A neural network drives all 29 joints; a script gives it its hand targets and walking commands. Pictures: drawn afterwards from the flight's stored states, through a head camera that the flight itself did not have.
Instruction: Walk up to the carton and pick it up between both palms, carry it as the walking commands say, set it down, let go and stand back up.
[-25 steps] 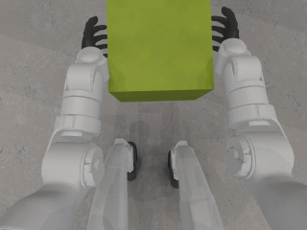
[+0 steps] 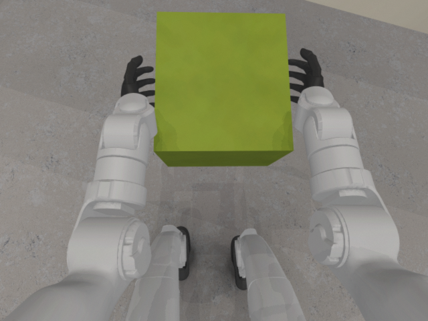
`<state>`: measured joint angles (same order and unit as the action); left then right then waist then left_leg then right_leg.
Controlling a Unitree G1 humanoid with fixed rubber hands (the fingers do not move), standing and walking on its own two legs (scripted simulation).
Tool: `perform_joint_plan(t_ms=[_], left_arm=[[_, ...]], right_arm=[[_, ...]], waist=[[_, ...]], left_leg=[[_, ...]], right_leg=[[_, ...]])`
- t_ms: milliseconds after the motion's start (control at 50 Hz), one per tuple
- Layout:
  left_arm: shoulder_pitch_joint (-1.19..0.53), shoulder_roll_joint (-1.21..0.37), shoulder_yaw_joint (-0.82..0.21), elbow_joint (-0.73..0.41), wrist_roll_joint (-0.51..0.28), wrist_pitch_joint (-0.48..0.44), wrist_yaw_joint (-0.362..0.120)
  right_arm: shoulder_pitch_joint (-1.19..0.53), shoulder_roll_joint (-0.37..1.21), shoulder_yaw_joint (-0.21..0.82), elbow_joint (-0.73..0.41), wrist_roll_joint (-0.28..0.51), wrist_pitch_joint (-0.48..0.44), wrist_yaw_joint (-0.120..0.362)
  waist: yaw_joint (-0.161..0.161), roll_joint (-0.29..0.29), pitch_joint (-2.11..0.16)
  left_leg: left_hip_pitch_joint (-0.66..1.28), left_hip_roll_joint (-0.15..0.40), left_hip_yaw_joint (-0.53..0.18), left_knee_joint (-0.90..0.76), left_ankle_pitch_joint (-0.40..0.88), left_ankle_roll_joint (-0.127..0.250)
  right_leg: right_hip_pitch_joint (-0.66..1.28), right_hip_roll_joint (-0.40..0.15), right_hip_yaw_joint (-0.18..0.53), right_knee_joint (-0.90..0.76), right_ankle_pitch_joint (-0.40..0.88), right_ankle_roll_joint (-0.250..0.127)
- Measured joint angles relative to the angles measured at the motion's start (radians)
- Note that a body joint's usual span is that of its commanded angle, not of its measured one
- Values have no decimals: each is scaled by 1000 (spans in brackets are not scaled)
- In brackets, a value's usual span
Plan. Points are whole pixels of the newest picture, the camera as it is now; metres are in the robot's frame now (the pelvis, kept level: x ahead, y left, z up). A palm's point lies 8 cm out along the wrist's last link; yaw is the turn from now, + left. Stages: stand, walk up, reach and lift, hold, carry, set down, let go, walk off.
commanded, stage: reach and lift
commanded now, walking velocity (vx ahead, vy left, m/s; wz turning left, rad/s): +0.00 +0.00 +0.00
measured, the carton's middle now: (219, 99) +0.51 +0.00 -0.03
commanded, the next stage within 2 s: hold in 1.56 s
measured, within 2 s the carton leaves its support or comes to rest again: neither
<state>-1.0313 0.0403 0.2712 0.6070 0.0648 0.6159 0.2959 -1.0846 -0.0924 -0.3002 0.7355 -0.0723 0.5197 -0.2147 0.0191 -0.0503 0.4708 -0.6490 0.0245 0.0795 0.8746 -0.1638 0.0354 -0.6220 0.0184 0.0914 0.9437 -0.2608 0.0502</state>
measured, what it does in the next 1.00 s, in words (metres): rises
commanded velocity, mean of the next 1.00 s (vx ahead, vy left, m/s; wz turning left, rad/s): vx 0.00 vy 0.00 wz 0.00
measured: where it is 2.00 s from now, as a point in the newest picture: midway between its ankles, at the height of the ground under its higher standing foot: (211, 267)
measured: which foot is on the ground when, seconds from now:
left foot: down 0.00-1.00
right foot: down 0.00-1.00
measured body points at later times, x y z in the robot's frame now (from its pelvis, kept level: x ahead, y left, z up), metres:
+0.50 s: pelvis +0.08 -0.01 +0.05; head +0.05 +0.01 +0.50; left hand +0.45 +0.16 +0.12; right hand +0.47 -0.15 +0.13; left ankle +0.18 +0.10 -0.67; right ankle +0.15 -0.14 -0.67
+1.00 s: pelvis +0.10 -0.01 +0.06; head +0.06 +0.01 +0.50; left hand +0.45 +0.14 +0.11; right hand +0.46 -0.16 +0.12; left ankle +0.18 +0.10 -0.67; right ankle +0.15 -0.14 -0.67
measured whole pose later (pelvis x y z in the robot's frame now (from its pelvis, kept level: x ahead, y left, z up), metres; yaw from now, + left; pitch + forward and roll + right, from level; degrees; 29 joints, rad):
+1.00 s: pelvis +0.10 -0.01 +0.06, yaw +0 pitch +2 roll +0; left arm -0.59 -0.13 0.32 0.62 0.25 0.70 0.23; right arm -0.61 0.06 -0.36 0.73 -0.24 0.62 -0.13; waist 0.02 -0.05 -0.14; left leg -0.42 0.02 0.08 0.55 -0.16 0.01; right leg -0.39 0.02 0.09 0.61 -0.24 0.03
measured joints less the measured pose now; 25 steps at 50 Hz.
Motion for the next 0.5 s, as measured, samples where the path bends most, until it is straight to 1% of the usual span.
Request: perform_joint_plan(t_ms=[80,120,180,220,260,320,400,440,500], left_arm=[[63,-37,17,0,25,6,0],[109,-62,32,6,39,12,0],[188,-100,59,42,66,23,0],[223,-122,85,76,99,26,-7],[237,-138,114,106,136,29,-18],[253,-145,131,118,164,37,-33],[279,-137,129,118,178,46,-54],[301,-131,114,114,178,53,-62],[329,-127,106,107,178,70,-70]], right_arm=[[62,20,-23,11,-16,2,16],[100,33,-36,34,-33,2,29],[160,58,-79,104,-70,3,45],[186,66,-105,156,-103,2,56],[192,67,-128,204,-137,1,66],[193,70,-136,244,-158,0,68],[219,86,-125,250,-170,0,69],[254,97,-97,229,-170,7,69],[297,115,-90,209,-170,22,69]], waist=[[1,0,-99],[1,0,-177],[1,0,-335],[2,0,-426],[6,0,-474],[10,0,-514],[13,0,-550],[14,0,-566],[15,0,-585]], left_leg=[[9,0,0,-39,5,1],[9,0,0,-60,5,2],[9,0,-1,-98,0,2],[21,0,-1,-125,-2,1],[50,0,-1,-152,-3,-1],[90,0,-1,-185,-2,-5],[134,0,-1,-230,4,-9],[159,-1,-2,-253,7,-11],[190,-1,-2,-281,7,-16]], right_leg=[[12,0,0,-46,9,0],[13,0,0,-70,10,0],[15,0,0,-114,10,0],[28,0,0,-145,9,0],[57,0,0,-172,5,0],[94,0,0,-199,-14,-2],[137,0,0,-244,0,-8],[163,0,0,-274,30,-11],[192,0,0,-297,23,-15]])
